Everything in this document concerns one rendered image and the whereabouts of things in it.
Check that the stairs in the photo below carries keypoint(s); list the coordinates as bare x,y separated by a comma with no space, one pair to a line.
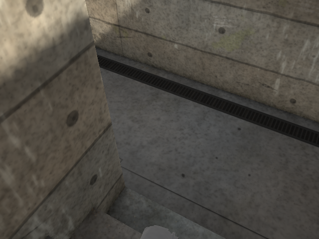
130,214

